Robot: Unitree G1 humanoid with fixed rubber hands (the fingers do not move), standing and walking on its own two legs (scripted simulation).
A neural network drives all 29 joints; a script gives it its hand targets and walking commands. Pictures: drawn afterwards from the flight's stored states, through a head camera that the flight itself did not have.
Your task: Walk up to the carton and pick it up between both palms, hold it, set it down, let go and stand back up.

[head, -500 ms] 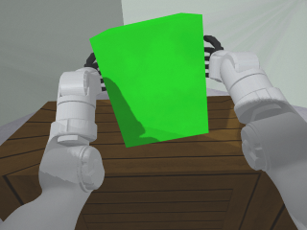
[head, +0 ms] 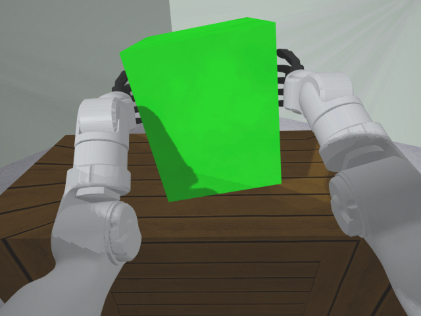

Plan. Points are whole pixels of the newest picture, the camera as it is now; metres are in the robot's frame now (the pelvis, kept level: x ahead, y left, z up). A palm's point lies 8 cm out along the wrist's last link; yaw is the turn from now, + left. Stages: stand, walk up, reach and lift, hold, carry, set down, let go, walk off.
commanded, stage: hold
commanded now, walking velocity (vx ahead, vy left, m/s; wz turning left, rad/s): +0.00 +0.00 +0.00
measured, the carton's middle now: (209, 105) +0.40 +0.00 +0.31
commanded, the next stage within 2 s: none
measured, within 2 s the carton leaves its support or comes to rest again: neither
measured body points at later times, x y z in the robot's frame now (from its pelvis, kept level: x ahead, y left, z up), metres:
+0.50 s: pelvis +0.01 +0.01 +0.00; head -0.09 +0.02 +0.44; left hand +0.39 +0.15 +0.31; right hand +0.38 -0.15 +0.33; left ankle +0.01 +0.14 -0.74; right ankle +0.04 -0.11 -0.74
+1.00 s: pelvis +0.00 +0.01 +0.00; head -0.10 +0.02 +0.44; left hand +0.39 +0.15 +0.32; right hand +0.38 -0.15 +0.34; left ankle +0.01 +0.14 -0.74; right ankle +0.04 -0.11 -0.74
